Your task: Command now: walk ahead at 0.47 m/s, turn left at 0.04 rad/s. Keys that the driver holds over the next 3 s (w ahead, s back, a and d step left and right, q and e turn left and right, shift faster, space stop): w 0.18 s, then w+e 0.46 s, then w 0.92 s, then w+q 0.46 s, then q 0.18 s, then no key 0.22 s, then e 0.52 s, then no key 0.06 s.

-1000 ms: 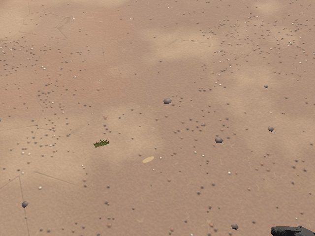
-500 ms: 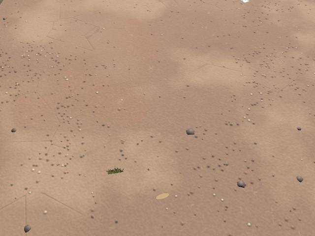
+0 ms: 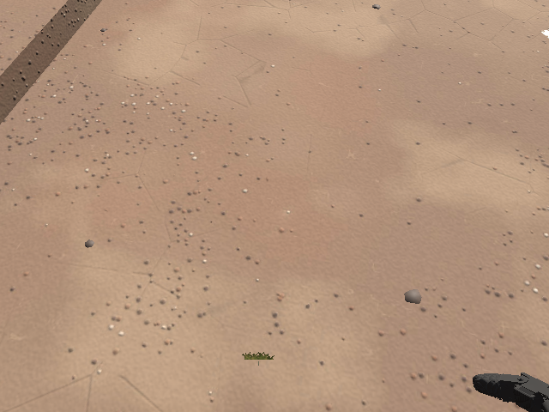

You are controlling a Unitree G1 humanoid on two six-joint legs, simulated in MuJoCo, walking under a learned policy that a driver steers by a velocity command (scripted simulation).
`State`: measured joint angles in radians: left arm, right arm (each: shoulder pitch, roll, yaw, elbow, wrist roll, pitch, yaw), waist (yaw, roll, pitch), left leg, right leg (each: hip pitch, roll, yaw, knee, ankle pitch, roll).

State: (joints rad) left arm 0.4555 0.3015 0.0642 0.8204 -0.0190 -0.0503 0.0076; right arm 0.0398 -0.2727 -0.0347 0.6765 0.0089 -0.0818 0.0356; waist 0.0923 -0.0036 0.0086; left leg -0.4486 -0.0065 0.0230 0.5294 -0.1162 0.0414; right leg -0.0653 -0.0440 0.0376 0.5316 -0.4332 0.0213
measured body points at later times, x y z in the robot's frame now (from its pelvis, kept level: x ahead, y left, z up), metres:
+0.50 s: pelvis +0.27 -0.02 -0.01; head +0.30 -0.03 +0.44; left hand +0.52 +0.18 -0.08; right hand +0.24 -0.31 -0.14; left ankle +0.09 +0.11 -0.72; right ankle +0.40 -0.13 -0.73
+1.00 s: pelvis +0.56 -0.05 +0.00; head +0.59 -0.06 +0.45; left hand +0.67 +0.22 -0.11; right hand +0.71 -0.34 -0.08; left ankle +0.73 +0.02 -0.72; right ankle +0.40 -0.13 -0.73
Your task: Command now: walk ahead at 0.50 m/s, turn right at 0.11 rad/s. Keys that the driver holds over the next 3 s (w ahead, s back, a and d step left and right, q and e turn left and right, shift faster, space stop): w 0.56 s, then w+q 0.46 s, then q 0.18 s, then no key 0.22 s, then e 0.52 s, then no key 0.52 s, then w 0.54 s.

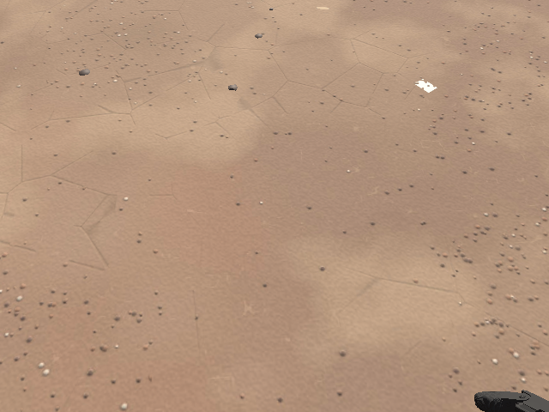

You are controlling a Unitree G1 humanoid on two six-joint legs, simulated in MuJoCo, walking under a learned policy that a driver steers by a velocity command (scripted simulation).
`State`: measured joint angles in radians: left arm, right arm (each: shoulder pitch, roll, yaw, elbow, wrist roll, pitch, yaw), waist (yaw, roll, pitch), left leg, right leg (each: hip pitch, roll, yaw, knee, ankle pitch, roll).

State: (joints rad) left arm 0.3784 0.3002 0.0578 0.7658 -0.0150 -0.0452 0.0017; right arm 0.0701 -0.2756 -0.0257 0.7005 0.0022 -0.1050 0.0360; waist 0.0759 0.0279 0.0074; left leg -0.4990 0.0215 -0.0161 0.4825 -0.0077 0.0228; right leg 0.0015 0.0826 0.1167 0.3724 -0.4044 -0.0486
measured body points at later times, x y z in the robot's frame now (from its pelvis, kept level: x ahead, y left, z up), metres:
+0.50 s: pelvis +0.27 +0.01 +0.01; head +0.31 +0.00 +0.45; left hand +0.51 +0.22 -0.07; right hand +0.26 -0.28 -0.12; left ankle +0.14 +0.12 -0.73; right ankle +0.44 -0.12 -0.71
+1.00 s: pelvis +0.55 -0.01 +0.01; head +0.57 +0.01 +0.45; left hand +0.53 +0.28 -0.12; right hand +0.77 -0.22 -0.09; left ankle +0.70 +0.16 -0.69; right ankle +0.43 -0.12 -0.73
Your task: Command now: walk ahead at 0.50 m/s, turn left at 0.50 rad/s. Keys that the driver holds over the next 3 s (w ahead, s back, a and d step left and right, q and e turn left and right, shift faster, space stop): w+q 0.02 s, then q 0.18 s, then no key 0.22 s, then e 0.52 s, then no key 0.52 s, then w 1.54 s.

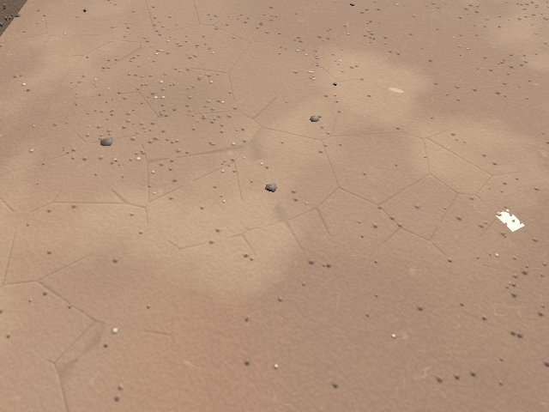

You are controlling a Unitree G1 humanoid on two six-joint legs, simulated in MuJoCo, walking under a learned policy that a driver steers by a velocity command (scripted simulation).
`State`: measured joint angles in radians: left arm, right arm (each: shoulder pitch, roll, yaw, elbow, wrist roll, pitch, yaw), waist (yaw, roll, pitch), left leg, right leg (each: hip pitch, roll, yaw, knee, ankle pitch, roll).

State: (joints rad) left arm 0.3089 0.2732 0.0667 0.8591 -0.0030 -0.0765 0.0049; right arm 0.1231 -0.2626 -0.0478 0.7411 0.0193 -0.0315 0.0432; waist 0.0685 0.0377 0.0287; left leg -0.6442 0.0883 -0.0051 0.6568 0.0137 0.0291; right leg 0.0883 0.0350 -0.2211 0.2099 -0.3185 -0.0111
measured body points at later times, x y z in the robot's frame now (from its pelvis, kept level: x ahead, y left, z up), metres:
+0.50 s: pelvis +0.20 +0.03 +0.01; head +0.23 +0.05 +0.45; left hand +0.28 +0.32 -0.11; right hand +0.39 -0.21 -0.09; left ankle +0.19 +0.11 -0.73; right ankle +0.32 -0.11 -0.71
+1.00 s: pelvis +0.22 +0.06 +0.01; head +0.25 +0.08 +0.46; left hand +0.37 +0.35 -0.11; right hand +0.32 -0.23 -0.09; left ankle +0.22 +0.15 -0.73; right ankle +0.24 -0.10 -0.67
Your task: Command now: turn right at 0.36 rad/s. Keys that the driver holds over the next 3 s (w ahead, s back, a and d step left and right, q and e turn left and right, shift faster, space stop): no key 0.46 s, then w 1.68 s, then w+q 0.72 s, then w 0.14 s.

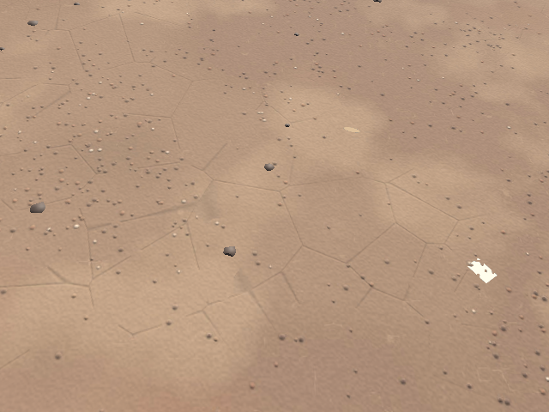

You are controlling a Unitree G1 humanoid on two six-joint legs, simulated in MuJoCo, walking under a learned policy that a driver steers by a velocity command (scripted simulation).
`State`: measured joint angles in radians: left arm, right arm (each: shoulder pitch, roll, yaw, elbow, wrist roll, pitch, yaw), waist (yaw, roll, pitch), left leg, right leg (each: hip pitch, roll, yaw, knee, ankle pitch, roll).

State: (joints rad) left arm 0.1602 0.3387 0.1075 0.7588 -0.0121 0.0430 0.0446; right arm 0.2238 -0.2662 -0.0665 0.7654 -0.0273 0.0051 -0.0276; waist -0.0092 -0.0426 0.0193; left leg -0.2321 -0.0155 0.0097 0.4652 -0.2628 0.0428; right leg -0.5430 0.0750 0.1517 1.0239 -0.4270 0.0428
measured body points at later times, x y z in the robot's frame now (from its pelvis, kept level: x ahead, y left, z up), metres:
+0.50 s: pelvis +0.00 -0.03 +0.00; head +0.01 -0.04 +0.45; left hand +0.16 +0.21 -0.11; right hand +0.07 -0.31 -0.13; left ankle -0.01 +0.10 -0.74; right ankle -0.01 -0.16 -0.74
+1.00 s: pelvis +0.13 +0.00 +0.01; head +0.15 +0.02 +0.46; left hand +0.33 +0.24 -0.11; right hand +0.05 -0.25 -0.12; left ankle +0.03 +0.09 -0.74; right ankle +0.26 -0.18 -0.68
